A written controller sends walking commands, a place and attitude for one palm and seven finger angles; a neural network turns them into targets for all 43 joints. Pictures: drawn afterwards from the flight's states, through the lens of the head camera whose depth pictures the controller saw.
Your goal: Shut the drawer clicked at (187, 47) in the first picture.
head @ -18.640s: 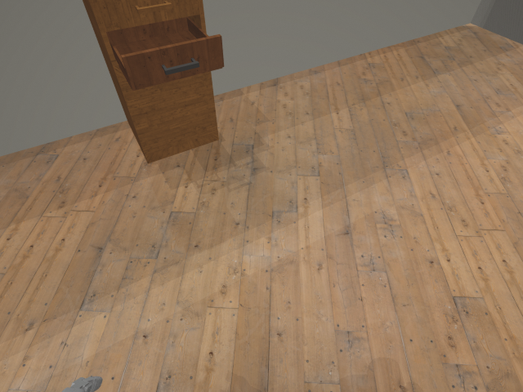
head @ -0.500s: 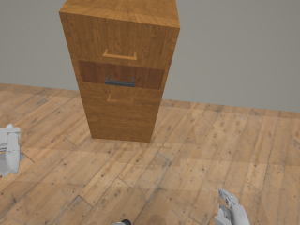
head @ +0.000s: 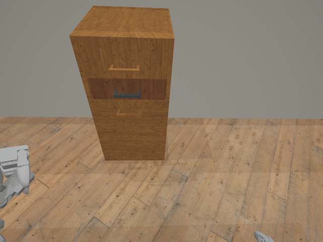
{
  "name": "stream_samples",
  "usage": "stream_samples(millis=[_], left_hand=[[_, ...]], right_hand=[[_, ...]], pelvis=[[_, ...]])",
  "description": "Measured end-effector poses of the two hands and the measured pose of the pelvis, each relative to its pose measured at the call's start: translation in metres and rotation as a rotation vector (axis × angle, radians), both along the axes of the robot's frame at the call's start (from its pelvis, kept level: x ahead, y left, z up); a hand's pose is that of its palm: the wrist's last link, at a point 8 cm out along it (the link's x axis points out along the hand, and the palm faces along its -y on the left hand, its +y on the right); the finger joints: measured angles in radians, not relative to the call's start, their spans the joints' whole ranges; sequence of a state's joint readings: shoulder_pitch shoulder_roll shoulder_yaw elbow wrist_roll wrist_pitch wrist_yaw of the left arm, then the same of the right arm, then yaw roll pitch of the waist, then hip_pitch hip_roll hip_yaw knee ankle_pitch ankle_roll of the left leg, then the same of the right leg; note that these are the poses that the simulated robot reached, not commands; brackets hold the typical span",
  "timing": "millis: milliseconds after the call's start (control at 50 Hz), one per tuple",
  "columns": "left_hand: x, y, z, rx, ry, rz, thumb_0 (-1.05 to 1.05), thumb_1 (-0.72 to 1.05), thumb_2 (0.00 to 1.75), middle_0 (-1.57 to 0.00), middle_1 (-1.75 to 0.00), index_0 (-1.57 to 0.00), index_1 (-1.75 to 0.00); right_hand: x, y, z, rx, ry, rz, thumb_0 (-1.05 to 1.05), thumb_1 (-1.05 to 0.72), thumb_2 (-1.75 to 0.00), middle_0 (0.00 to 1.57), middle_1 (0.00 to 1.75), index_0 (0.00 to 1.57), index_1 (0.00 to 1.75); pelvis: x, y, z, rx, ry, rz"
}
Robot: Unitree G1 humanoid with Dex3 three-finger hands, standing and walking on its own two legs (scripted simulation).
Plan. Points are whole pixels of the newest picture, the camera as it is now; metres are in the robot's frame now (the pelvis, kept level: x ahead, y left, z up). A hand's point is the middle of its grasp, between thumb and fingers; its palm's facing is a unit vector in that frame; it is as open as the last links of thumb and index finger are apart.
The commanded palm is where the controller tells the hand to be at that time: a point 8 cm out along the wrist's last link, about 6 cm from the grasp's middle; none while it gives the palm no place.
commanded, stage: stop stepping back and stand still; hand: left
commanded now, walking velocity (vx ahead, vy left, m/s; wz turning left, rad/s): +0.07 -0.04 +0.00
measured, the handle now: (127, 93) +0.82 +0.21 -0.12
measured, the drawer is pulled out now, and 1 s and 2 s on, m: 0.00 0.00 0.00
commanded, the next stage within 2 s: let the arm hang, fingers relaxed in 0.48 s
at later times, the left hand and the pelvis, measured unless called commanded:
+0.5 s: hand (13, 199) +0.15 +0.25 +0.17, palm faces +0.44 -0.80 -0.40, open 3.3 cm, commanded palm +0.08 +0.29 +0.19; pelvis -0.04 +0.00 +0.00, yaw +2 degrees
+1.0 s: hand out of the picture -0.07 +0.21 -0.17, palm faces +0.09 -0.97 -0.21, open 3.8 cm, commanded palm none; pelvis -0.05 +0.02 +0.01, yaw +4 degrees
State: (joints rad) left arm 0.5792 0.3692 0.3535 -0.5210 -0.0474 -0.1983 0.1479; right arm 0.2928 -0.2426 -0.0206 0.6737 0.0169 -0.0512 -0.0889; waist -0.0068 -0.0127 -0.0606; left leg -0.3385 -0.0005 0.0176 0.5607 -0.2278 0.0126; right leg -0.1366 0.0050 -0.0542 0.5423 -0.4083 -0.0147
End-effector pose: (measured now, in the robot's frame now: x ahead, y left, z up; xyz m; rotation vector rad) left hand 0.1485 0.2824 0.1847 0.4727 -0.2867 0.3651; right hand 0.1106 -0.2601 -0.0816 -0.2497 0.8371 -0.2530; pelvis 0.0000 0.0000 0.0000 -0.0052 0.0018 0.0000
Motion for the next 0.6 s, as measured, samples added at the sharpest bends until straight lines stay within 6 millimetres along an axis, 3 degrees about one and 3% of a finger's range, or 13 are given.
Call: stream_samples(millis=[60, 160, 240, 320, 440, 580, 600], left_hand=[[-0.004, -0.001, -0.001, -0.011, 0.011, -0.013, 0.02, 0.89, 0.90, -1.41, -1.60, -1.41, -1.60], [-0.023, -0.015, 0.016, 0.070, 0.009, -0.086, 0.02, 0.89, 0.90, -1.41, -1.60, -1.41, -1.60], [-0.045, -0.018, 0.022, 0.107, 0.040, -0.066, 0.02, 0.89, 0.90, -1.41, -1.60, -1.41, -1.60], [-0.059, -0.012, 0.014, 0.061, 0.035, 0.004, 0.01, 0.89, 0.90, -1.41, -1.60, -1.41, -1.60], [-0.051, 0.003, -0.003, -0.020, -0.009, 0.066, 0.01, 0.89, 0.90, -1.41, -1.60, -1.41, -1.60], [-0.037, -0.004, 0.009, 0.066, 0.024, 0.003, 0.02, 0.89, 0.90, -1.41, -1.60, -1.41, -1.60], [-0.034, -0.005, 0.003, 0.084, 0.053, -0.017, 0.02, 0.89, 0.90, -1.41, -1.60, -1.41, -1.60]], right_hand=[[-0.010, 0.002, 0.007, -0.003, -0.033, -0.002, 0.02, -0.91, -0.90, 0.20, 0.30, 0.20, 0.30], [-0.017, 0.014, 0.017, 0.039, -0.115, 0.017, 0.02, -0.91, -0.90, 0.20, 0.30, 0.20, 0.30], [-0.018, 0.022, 0.014, 0.081, -0.114, 0.045, 0.02, -0.90, -0.90, 0.20, 0.30, 0.20, 0.30], [-0.020, 0.023, 0.006, 0.081, -0.059, 0.079, 0.02, -0.90, -0.90, 0.21, 0.30, 0.20, 0.30], [-0.011, 0.023, -0.004, 0.028, -0.038, 0.106, 0.02, -0.90, -0.90, 0.21, 0.30, 0.20, 0.30], [0.009, 0.040, 0.007, 0.086, -0.111, 0.123, 0.02, -0.90, -0.90, 0.20, 0.30, 0.20, 0.30], [0.012, 0.041, 0.005, 0.102, -0.113, 0.140, 0.02, -0.90, -0.90, 0.20, 0.30, 0.20, 0.30]], pelvis=[[-0.013, 0.002, 0.002, 0.010, -0.017, -0.012], [-0.032, -0.003, 0.006, 0.003, -0.013, -0.003], [-0.042, -0.008, 0.008, -0.006, -0.003, 0.012], [-0.043, -0.008, 0.007, 0.003, -0.006, 0.002], [-0.038, 0.002, -0.003, -0.004, -0.028, 0.045], [-0.037, -0.001, 0.001, -0.002, -0.016, 0.032], [-0.037, -0.001, 0.002, -0.004, -0.005, 0.034]])
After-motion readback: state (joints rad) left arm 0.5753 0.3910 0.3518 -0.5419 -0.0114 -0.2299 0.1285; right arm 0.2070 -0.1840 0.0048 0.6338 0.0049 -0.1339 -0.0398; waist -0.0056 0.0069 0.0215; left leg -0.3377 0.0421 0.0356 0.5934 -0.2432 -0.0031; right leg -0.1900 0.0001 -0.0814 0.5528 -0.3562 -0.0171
